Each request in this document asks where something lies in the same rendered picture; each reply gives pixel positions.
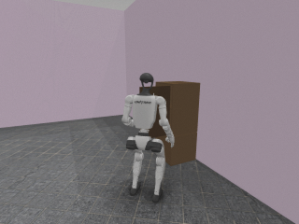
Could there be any right robot forearm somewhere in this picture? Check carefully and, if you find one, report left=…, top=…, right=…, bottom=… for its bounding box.
left=163, top=119, right=174, bottom=139

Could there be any robot left foot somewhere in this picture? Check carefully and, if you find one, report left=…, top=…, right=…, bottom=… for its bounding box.
left=130, top=182, right=141, bottom=196

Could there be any right robot hand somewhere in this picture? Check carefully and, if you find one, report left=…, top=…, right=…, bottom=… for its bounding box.
left=165, top=135, right=175, bottom=147

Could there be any cupboard door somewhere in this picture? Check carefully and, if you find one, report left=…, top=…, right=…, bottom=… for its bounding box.
left=139, top=86, right=171, bottom=138

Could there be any robot right upper arm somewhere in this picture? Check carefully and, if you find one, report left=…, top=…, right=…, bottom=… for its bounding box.
left=155, top=96, right=167, bottom=127

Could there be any robot left upper arm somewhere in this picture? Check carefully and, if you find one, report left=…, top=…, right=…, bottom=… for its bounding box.
left=121, top=95, right=134, bottom=124

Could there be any right robot shin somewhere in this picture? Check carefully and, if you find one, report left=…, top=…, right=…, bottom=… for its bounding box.
left=154, top=158, right=165, bottom=195

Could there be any left robot forearm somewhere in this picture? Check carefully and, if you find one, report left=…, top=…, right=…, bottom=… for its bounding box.
left=123, top=119, right=135, bottom=127

